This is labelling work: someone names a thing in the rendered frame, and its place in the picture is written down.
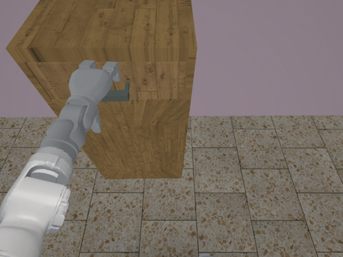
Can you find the handle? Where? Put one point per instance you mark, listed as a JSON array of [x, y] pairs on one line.
[[118, 95]]

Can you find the cabinet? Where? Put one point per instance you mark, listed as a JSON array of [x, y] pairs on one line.
[[139, 138]]

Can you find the robot left forearm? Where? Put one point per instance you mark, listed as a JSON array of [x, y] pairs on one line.
[[53, 162]]

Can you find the robot left hand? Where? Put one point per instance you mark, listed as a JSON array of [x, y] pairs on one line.
[[93, 83]]

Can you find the drawer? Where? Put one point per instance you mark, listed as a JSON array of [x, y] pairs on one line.
[[148, 80]]

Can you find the left robot upper arm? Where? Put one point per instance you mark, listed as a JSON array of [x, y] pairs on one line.
[[36, 208]]

